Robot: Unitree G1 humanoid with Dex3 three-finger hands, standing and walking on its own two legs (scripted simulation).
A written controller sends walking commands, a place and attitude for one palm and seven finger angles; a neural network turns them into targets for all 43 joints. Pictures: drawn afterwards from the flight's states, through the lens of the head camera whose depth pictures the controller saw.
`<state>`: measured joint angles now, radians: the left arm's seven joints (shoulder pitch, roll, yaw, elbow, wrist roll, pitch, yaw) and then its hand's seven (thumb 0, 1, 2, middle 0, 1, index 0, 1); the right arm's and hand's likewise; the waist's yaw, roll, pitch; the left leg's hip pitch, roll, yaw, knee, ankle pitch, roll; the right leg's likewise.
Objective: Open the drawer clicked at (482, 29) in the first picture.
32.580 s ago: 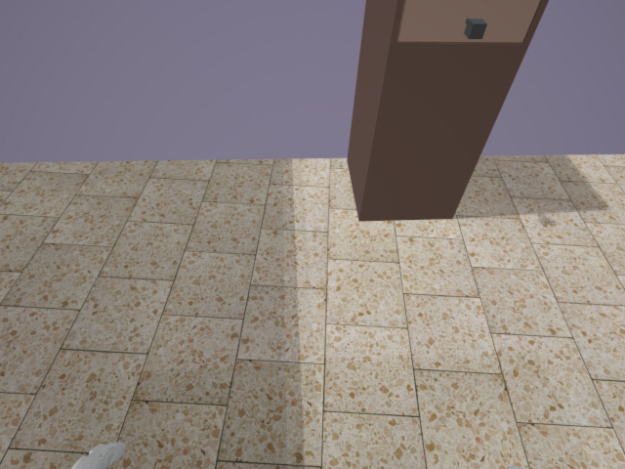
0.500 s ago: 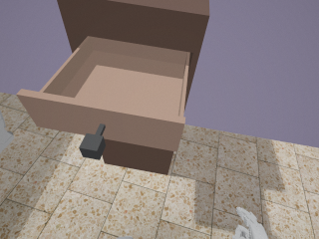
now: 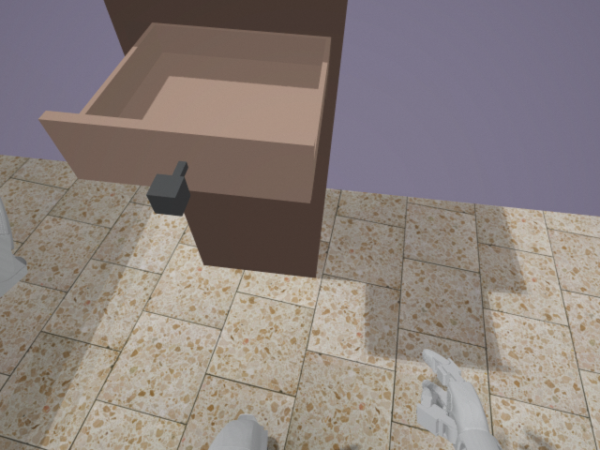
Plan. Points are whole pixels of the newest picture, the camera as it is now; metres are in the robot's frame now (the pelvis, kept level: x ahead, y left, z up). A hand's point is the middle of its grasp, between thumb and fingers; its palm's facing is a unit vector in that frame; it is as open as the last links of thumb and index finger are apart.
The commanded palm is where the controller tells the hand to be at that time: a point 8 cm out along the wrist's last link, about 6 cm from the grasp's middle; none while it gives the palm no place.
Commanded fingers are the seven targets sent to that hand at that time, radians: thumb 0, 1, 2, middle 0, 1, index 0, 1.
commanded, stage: stop stepping back and stand still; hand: left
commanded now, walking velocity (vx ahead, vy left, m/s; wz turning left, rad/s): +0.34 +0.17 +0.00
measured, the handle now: (174, 184) +0.45 +0.21 +0.08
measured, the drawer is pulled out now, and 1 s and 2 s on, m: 0.30 0.30 0.30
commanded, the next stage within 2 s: let the arm hang, fingers relaxed in 1.40 s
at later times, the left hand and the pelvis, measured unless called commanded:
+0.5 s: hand out of the picture +0.09 +0.23 +0.27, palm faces +0.58 -0.71 -0.39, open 7.4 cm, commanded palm +0.03 +0.27 +0.27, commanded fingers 0.00 0.90 0.90 -0.20 -0.30 -0.20 -0.30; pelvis -0.08 -0.02 +0.00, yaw +4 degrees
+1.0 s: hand out of the picture +0.10 +0.25 +0.27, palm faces +0.57 -0.69 -0.44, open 7.4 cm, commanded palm +0.03 +0.29 +0.27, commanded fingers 0.00 0.90 0.90 -0.20 -0.30 -0.20 -0.30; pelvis -0.07 +0.00 +0.00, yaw +6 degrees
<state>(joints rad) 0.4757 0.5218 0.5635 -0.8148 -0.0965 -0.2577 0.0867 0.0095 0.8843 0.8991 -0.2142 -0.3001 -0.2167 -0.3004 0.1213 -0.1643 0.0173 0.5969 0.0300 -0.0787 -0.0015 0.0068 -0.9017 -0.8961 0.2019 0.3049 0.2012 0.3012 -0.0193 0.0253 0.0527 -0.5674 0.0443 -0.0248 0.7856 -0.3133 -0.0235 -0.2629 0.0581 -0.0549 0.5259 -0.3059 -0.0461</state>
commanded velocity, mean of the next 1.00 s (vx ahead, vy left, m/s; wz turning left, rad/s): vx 0.12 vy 0.03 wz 0.00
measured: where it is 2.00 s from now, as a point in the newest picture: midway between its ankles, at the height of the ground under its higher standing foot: outside the picture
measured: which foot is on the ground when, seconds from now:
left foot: up 0.00-0.16, down 0.18-0.50, up 0.52-0.72, down 0.74-1.00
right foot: down 0.00-1.00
